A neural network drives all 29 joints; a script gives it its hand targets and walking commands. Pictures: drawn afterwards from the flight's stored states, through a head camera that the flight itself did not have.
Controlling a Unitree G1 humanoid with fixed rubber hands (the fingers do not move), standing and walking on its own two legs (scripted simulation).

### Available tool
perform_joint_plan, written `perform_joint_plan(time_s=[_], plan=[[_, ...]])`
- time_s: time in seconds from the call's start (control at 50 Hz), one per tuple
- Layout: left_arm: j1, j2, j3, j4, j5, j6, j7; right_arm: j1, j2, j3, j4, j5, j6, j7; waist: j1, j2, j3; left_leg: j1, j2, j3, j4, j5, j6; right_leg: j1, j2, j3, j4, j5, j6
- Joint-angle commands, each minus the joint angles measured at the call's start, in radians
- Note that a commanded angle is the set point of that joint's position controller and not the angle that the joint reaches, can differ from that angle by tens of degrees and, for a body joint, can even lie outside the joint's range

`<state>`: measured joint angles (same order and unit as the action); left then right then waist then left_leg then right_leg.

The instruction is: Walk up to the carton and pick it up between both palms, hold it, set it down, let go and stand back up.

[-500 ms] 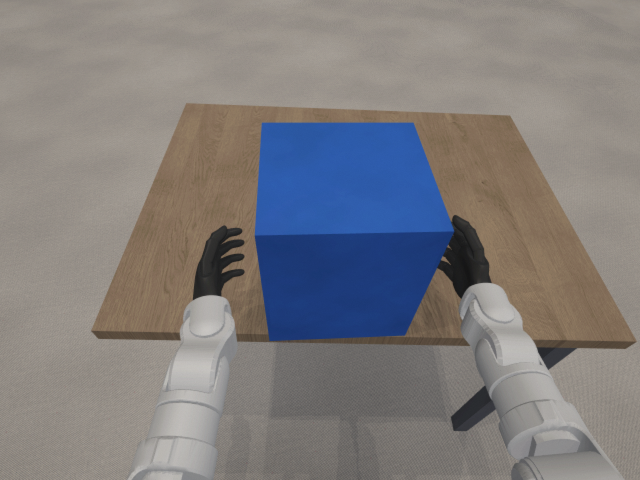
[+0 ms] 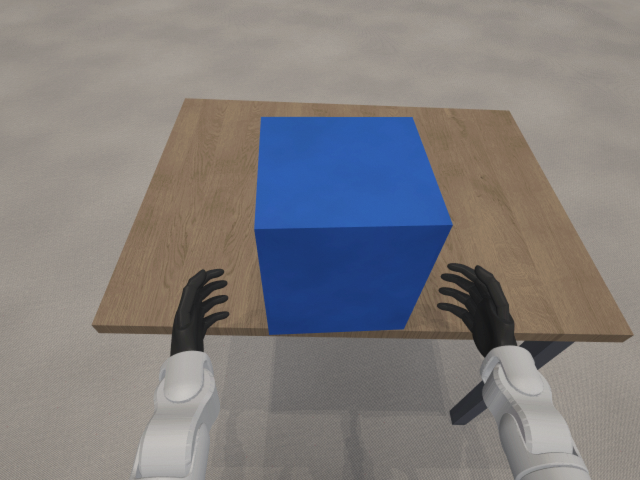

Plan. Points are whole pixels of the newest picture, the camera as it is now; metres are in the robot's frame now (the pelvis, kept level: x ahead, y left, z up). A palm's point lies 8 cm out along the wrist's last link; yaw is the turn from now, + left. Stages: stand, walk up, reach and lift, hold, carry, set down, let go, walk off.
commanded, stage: set down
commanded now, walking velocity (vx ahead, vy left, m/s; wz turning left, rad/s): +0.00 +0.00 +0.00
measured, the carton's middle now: (337, 230) +0.43 +0.00 +0.04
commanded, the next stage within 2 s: let go in 1.92 s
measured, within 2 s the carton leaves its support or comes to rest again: neither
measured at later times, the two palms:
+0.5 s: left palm (189, 373) +0.22 +0.17 +0.03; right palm (510, 379) +0.23 -0.20 +0.02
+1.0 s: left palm (187, 396) +0.21 +0.18 -0.03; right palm (509, 393) +0.23 -0.22 -0.01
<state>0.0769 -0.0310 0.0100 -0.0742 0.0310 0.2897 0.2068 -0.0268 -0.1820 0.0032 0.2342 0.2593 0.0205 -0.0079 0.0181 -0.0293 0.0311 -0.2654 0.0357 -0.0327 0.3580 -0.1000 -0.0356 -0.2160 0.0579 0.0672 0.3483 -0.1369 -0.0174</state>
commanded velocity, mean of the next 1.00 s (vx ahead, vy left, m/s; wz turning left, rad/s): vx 0.00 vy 0.00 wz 0.00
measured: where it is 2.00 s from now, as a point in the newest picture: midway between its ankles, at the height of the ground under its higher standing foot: outside the picture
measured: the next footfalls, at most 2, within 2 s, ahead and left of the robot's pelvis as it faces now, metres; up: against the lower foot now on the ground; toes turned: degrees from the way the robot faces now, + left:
none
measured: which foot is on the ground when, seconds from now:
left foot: down 0.00-1.00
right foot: down 0.00-1.00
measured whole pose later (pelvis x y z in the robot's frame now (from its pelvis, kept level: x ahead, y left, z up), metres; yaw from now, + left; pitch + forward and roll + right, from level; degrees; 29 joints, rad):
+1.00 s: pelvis +0.03 +0.00 +0.00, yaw +0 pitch +0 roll +0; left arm 0.28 0.04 0.00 0.12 0.00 0.11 0.14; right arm 0.25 -0.18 -0.01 0.24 0.13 -0.05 0.01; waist 0.02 -0.03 0.06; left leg -0.21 0.04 -0.03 0.36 -0.14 -0.04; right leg -0.16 0.06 0.07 0.35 -0.18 -0.02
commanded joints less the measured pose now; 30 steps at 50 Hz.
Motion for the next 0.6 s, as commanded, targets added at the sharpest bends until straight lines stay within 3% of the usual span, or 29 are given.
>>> perform_joint_plan(time_s=[0.0, 0.02, 0.06, 0.08, 0.1, 0.14, 0.16, 0.18, 0.2, 0.22, 0.24, 0.26, 0.28, 0.3, 0.32, 0.34, 0.36, 0.38, 0.4, 0.42, 0.46, 0.48, 0.5, 0.52, 0.54, 0.56, 0.58], plan=[[0.005, 0.153, -0.044, -0.349, -0.112, -0.077, -0.014, 0.039, -0.231, -0.106, -0.349, -0.016, -0.067, -0.001, 0.010, 0.000, -0.295, 0.419, -0.033, 0.062, -0.037, 0.061, 0.023, -0.008, -0.009, -0.071, -0.093, -0.041, 0.009], [-0.040, 0.175, -0.018, -0.334, -0.102, -0.081, -0.011, 0.018, -0.215, -0.102, -0.355, -0.035, -0.060, -0.012, 0.019, -0.006, -0.275, 0.402, -0.036, 0.075, -0.056, 0.033, 0.020, -0.015, -0.008, -0.073, -0.095, -0.073, 0.011], [-0.026, 0.196, -0.032, -0.314, -0.115, -0.085, -0.008, 0.040, -0.189, -0.111, -0.365, -0.049, -0.058, -0.015, 0.007, -0.009, -0.236, 0.359, -0.040, 0.075, -0.055, -0.040, 0.032, -0.026, -0.018, -0.060, -0.100, -0.136, 0.010], [0.035, 0.194, -0.029, -0.317, -0.105, -0.086, -0.003, 0.089, -0.188, -0.113, -0.391, -0.054, -0.056, -0.016, 0.029, -0.016, -0.215, 0.380, -0.036, 0.082, -0.069, -0.070, 0.031, -0.028, -0.024, -0.051, -0.102, -0.162, 0.014], [-0.069, 0.189, -0.068, -0.273, -0.128, -0.085, -0.009, -0.008, -0.184, -0.122, -0.360, -0.065, -0.041, -0.013, -0.002, -0.034, -0.197, 0.351, -0.023, 0.076, -0.068, -0.153, 0.039, -0.079, -0.033, -0.047, -0.094, -0.221, 0.015], [0.010, 0.180, -0.066, -0.354, -0.146, -0.111, 0.007, 0.077, -0.199, -0.133, -0.417, -0.060, -0.062, -0.002, 0.019, -0.035, -0.220, 0.378, -0.021, 0.068, -0.077, -0.114, 0.035, -0.069, -0.028, -0.055, -0.096, -0.204, 0.014], [-0.074, 0.192, -0.081, -0.313, -0.148, -0.106, 0.008, -0.001, -0.192, -0.128, -0.425, -0.046, -0.053, 0.000, 0.002, -0.007, -0.204, 0.365, -0.019, 0.072, -0.077, -0.196, 0.040, -0.105, -0.046, -0.030, -0.104, -0.250, 0.006], [0.002, 0.189, -0.076, -0.260, -0.134, -0.097, 0.005, 0.101, -0.173, -0.125, -0.338, -0.073, -0.043, 0.002, 0.006, -0.019, -0.153, 0.381, -0.020, 0.068, -0.090, -0.218, 0.042, -0.099, -0.044, -0.042, -0.114, -0.263, 0.011], [-0.060, 0.208, -0.070, -0.338, -0.138, -0.108, 0.011, 0.030, -0.189, -0.148, -0.402, -0.060, -0.060, 0.001, 0.023, -0.013, -0.194, 0.420, -0.032, 0.061, -0.054, -0.201, 0.040, -0.160, -0.064, -0.030, -0.115, -0.285, -0.002], [-0.040, 0.210, -0.073, -0.315, -0.144, -0.104, 0.010, 0.073, -0.199, -0.135, -0.401, -0.053, -0.056, 0.004, -0.001, -0.032, -0.184, 0.413, -0.030, 0.059, -0.041, -0.193, 0.044, -0.156, -0.069, -0.020, -0.118, -0.282, -0.006], [0.040, 0.186, -0.061, -0.272, -0.139, -0.088, 0.002, 0.141, -0.185, -0.120, -0.377, -0.046, -0.048, 0.004, 0.014, -0.044, -0.162, 0.438, -0.034, 0.066, -0.055, -0.167, 0.046, -0.149, -0.073, -0.016, -0.145, -0.297, -0.008], [0.018, 0.178, -0.077, -0.303, -0.148, -0.086, 0.007, 0.106, -0.204, -0.130, -0.411, -0.040, -0.052, 0.010, 0.004, -0.020, -0.178, 0.453, -0.025, 0.053, -0.051, -0.168, 0.033, -0.169, -0.059, -0.029, -0.130, -0.280, -0.012], [0.046, 0.186, -0.061, -0.229, -0.122, -0.073, -0.001, 0.157, -0.195, -0.116, -0.335, -0.056, -0.029, 0.007, 0.017, -0.044, -0.125, 0.444, -0.032, 0.065, -0.064, -0.190, 0.041, -0.166, -0.075, -0.018, -0.151, -0.309, -0.011], [0.055, 0.196, -0.074, -0.264, -0.126, -0.073, -0.001, 0.177, -0.182, -0.113, -0.347, -0.044, -0.036, 0.008, -0.007, -0.017, -0.145, 0.426, -0.036, 0.067, -0.066, -0.168, 0.040, -0.128, -0.064, -0.030, -0.139, -0.260, 0.000], [0.083, 0.170, -0.062, -0.215, -0.102, -0.061, -0.007, 0.164, -0.208, -0.127, -0.307, -0.049, -0.032, 0.019, 0.017, -0.027, -0.116, 0.418, -0.026, 0.056, -0.075, -0.150, 0.034, -0.132, -0.057, -0.039, -0.133, -0.252, -0.010], [0.020, 0.194, -0.057, -0.288, -0.126, -0.075, 0.000, 0.120, -0.207, -0.124, -0.389, -0.040, -0.045, 0.016, 0.031, -0.027, -0.160, 0.407, -0.027, 0.064, -0.070, -0.155, 0.037, -0.106, -0.054, -0.034, -0.121, -0.244, 0.002], [0.036, 0.208, -0.060, -0.191, -0.124, -0.059, -0.010, 0.141, -0.201, -0.121, -0.346, -0.064, -0.031, 0.008, 0.011, -0.072, -0.149, 0.378, -0.039, 0.074, -0.071, -0.185, 0.051, -0.103, -0.059, -0.026, -0.135, -0.273, 0.006], [0.021, 0.208, -0.042, -0.234, -0.115, -0.066, -0.005, 0.137, -0.191, -0.109, -0.366, -0.050, -0.030, 0.011, 0.036, -0.048, -0.156, 0.421, -0.038, 0.066, -0.052, -0.145, 0.041, -0.131, -0.070, -0.017, -0.136, -0.276, -0.009], [0.018, 0.209, -0.053, -0.265, -0.122, -0.069, 0.001, 0.129, -0.210, -0.124, -0.376, -0.052, -0.035, 0.013, 0.013, -0.034, -0.160, 0.388, -0.036, 0.074, -0.061, -0.151, 0.038, -0.118, -0.059, -0.034, -0.134, -0.274, -0.005], [0.048, 0.180, -0.053, -0.159, -0.103, -0.054, -0.007, 0.145, -0.199, -0.120, -0.310, -0.080, -0.017, 0.020, 0.019, -0.045, -0.100, 0.378, -0.034, 0.076, -0.084, -0.153, 0.040, -0.114, -0.053, -0.029, -0.136, -0.292, 0.001], [0.042, 0.216, -0.055, -0.230, -0.119, -0.073, 0.000, 0.162, -0.191, -0.122, -0.369, -0.063, -0.038, 0.022, 0.020, -0.040, -0.163, 0.332, -0.026, 0.080, -0.080, -0.158, 0.050, -0.031, -0.038, -0.039, -0.106, -0.210, 0.011], [0.055, 0.215, -0.032, -0.159, -0.090, -0.061, -0.014, 0.177, -0.211, -0.128, -0.324, -0.100, -0.028, 0.011, 0.019, -0.049, -0.136, 0.318, -0.032, 0.089, -0.098, -0.153, 0.046, -0.021, -0.033, -0.045, -0.114, -0.229, 0.015], [0.041, 0.218, -0.031, -0.165, -0.086, -0.061, -0.013, 0.148, -0.208, -0.127, -0.330, -0.096, -0.030, 0.018, 0.025, -0.016, -0.140, 0.348, -0.038, 0.095, -0.088, -0.143, 0.037, -0.044, -0.048, -0.037, -0.117, -0.247, 0.004], [0.040, 0.219, -0.053, -0.231, -0.116, -0.081, -0.004, 0.165, -0.197, -0.121, -0.380, -0.069, -0.036, 0.017, 0.016, -0.047, -0.180, 0.383, -0.028, 0.073, -0.064, -0.123, 0.042, -0.046, -0.049, -0.037, -0.110, -0.208, 0.007], [0.054, 0.207, -0.066, -0.173, -0.126, -0.065, -0.012, 0.189, -0.199, -0.128, -0.315, -0.084, -0.022, 0.022, 0.015, -0.035, -0.128, 0.333, -0.018, 0.082, -0.083, -0.153, 0.045, -0.061, -0.030, -0.046, -0.115, -0.232, 0.004], [0.050, 0.236, -0.039, -0.204, -0.116, -0.085, -0.011, 0.174, -0.178, -0.116, -0.358, -0.090, -0.034, 0.024, 0.021, -0.033, -0.191, 0.351, -0.020, 0.083, -0.077, -0.134, 0.045, -0.013, -0.041, -0.034, -0.102, -0.198, 0.005], [0.078, 0.193, -0.056, -0.068, -0.095, -0.065, -0.022, 0.218, -0.201, -0.131, -0.232, -0.109, -0.017, 0.029, 0.008, -0.015, -0.102, 0.307, -0.026, 0.090, -0.092, -0.124, 0.037, -0.026, -0.034, -0.038, -0.106, -0.206, 0.002]])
